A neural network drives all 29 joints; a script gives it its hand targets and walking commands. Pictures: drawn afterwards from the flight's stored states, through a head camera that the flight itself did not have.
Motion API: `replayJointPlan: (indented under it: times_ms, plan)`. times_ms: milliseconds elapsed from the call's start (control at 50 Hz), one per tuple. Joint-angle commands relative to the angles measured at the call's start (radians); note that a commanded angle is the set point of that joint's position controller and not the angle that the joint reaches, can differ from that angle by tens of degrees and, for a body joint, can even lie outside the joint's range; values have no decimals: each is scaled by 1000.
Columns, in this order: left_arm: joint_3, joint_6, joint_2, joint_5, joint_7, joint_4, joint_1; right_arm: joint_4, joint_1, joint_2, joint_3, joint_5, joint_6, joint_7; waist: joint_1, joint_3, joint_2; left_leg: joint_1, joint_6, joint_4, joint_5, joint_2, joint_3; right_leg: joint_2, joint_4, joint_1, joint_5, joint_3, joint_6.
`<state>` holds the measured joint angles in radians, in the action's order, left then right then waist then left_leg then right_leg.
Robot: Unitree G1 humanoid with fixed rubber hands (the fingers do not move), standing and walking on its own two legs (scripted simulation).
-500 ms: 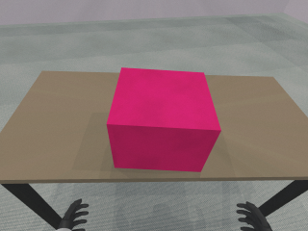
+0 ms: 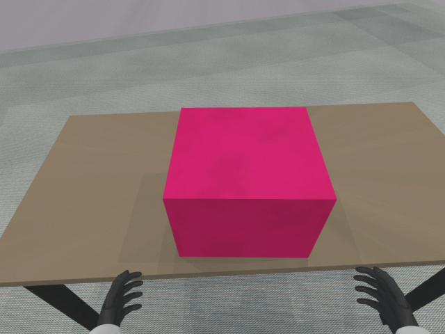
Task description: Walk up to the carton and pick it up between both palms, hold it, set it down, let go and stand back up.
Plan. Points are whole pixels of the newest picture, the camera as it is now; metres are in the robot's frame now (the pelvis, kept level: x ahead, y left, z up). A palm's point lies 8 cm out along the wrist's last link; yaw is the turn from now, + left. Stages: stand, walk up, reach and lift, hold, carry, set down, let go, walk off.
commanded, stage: reach and lift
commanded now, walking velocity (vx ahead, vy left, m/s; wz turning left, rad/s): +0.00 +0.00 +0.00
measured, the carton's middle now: (243, 181) +0.44 +0.02 +0.02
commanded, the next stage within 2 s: none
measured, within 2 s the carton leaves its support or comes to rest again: neither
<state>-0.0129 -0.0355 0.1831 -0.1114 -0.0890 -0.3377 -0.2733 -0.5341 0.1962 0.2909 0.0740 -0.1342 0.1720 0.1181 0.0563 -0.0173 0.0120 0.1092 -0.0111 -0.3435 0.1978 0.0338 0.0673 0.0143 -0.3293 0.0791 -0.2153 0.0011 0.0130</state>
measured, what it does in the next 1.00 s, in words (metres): stands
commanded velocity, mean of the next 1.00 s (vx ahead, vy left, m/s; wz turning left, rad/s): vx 0.00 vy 0.00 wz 0.00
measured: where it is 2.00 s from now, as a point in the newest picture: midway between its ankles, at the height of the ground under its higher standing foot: outside the picture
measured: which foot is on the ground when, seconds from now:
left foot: down 0.00-1.00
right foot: down 0.00-1.00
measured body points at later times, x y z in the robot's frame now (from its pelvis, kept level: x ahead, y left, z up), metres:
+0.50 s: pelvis +0.01 -0.01 +0.00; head -0.01 -0.01 +0.45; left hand +0.23 +0.24 +0.03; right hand +0.26 -0.23 +0.01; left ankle -0.01 +0.12 -0.75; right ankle -0.02 -0.13 -0.75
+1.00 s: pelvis +0.00 -0.02 +0.00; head +0.01 +0.00 +0.45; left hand +0.32 +0.24 +0.06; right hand +0.34 -0.24 +0.06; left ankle -0.01 +0.12 -0.75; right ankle -0.02 -0.13 -0.75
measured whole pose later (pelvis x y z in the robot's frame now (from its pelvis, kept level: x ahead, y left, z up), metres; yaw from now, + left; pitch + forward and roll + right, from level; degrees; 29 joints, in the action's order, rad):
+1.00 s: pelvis +0.00 -0.02 +0.00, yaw +0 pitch +1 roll +0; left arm -0.12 -0.17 0.31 -0.21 0.00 -0.33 0.21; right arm -0.46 -0.22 0.36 -0.03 -0.39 -0.01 -0.01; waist 0.04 0.00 0.04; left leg 0.16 -0.04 -0.31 0.17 0.05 0.05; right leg -0.01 -0.33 0.14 -0.21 0.01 -0.01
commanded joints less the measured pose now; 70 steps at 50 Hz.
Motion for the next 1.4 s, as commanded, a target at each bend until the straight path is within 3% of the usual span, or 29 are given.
replayJointPlan:
  times_ms: [0,40,140,200,320,380,480,540,580,660,720,800,860,940,1160,1260,1380]
  plan:
    - [-30,114,109,-10,-9,227,110,180,-86,144,19,-72,80,-6,-12,114,-2,-139,-41,8,-316,-44,-19,-54,77,80,192,4,-37]
    - [-30,152,128,-26,-1,250,117,208,-77,138,17,-89,102,-17,-24,146,5,-143,-36,-1,-325,-52,-19,-46,68,63,246,14,-25]
    - [-47,237,172,-31,23,261,127,177,-48,111,-22,-138,137,-49,-35,159,-57,-145,-43,-21,-393,-64,-24,-27,45,19,379,38,-17]
    - [-49,281,195,-52,41,269,133,195,-57,107,-31,-151,161,-68,-47,164,-57,-157,-47,-36,-433,-65,-30,-25,36,10,430,41,-11]
    - [-33,337,227,-110,46,271,198,254,-145,116,-15,-159,178,-86,-45,180,-52,-153,-51,-49,-407,-54,-41,-33,31,58,325,27,-20]
    - [-10,338,226,-145,54,193,226,260,-196,119,-14,-154,166,-89,-47,150,-21,-136,-42,-40,-327,-49,-48,-32,37,93,239,27,-23]
    - [6,200,196,-161,71,2,377,180,-356,127,-21,-152,44,-86,-28,32,22,-76,-10,33,-105,-28,-53,-27,89,175,-33,28,-45]
    - [-20,86,197,-162,63,36,485,220,-455,166,-16,-163,-32,-86,-5,59,42,-76,-5,54,-88,-24,-48,-36,90,170,-63,18,-42]
    - [-40,41,201,-156,53,76,539,247,-497,180,-23,-178,-58,-82,8,120,36,-99,-10,45,-152,-23,-41,-45,83,167,-21,12,-38]
    - [-124,-7,235,-107,62,147,545,296,-503,210,-44,-211,-62,-93,15,239,60,-166,-12,3,-371,-44,-23,-54,54,63,256,18,-5]
    - [-163,-35,239,-74,85,167,564,283,-512,207,-71,-237,-67,-112,7,261,44,-168,-6,7,-394,-60,-16,-47,41,3,387,32,17]
    - [-162,-63,243,-75,96,194,647,265,-570,214,-66,-252,-93,-124,-12,277,9,-163,-9,17,-330,-64,-13,-43,50,24,348,34,16]
    - [-150,-85,260,-95,97,183,741,246,-659,212,-52,-257,-129,-127,-15,266,-22,-137,-6,26,-249,-62,-11,-36,63,82,241,35,5]
    - [-135,-110,278,-112,89,177,827,209,-746,226,-36,-259,-164,-122,-27,296,-37,-143,-5,16,-244,-52,-18,-39,66,126,198,24,-2]
    - [-175,-276,298,-92,96,295,839,220,-836,342,-25,-300,-207,-137,-46,477,-27,-258,-44,-69,-574,-44,-33,-88,38,74,465,-22,7]
    - [-198,-342,328,-104,106,263,943,228,-958,366,-44,-313,-262,-139,-37,455,35,-172,-26,-47,-502,-50,-29,-81,31,39,487,-12,24]
    - [-194,-353,359,-114,88,236,1062,202,-1054,381,-61,-349,-294,-126,-23,523,10,-165,-23,-51,-487,-46,-32,-76,16,53,494,-6,23]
